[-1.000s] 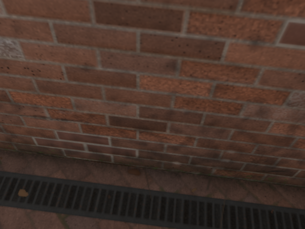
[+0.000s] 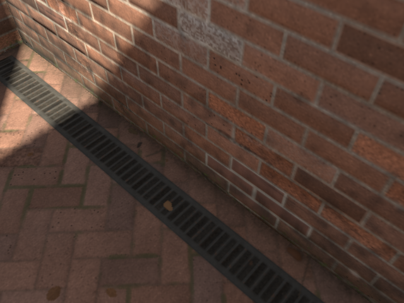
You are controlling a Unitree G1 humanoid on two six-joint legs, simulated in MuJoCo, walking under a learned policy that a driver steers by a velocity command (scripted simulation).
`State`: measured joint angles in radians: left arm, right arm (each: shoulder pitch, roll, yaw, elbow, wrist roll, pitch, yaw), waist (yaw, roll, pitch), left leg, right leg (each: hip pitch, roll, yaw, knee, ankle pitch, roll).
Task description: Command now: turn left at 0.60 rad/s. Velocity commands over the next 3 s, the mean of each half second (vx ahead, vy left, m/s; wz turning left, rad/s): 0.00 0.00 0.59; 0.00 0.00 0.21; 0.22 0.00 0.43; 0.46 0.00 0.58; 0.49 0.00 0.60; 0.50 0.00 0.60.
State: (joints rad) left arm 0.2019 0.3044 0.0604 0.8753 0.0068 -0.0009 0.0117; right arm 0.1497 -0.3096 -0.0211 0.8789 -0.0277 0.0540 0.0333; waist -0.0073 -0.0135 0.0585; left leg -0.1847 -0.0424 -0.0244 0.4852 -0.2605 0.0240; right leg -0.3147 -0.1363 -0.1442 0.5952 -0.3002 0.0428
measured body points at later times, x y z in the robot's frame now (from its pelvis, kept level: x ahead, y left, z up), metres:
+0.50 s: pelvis -0.02 -0.02 +0.00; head +0.01 -0.04 +0.45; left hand +0.01 +0.28 -0.09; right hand +0.16 -0.27 -0.13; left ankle -0.04 +0.10 -0.70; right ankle +0.01 -0.11 -0.73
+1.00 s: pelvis -0.05 +0.01 +0.01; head -0.04 +0.02 +0.46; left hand -0.10 +0.27 -0.14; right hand +0.12 -0.21 -0.13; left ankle -0.11 +0.10 -0.73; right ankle +0.01 -0.11 -0.73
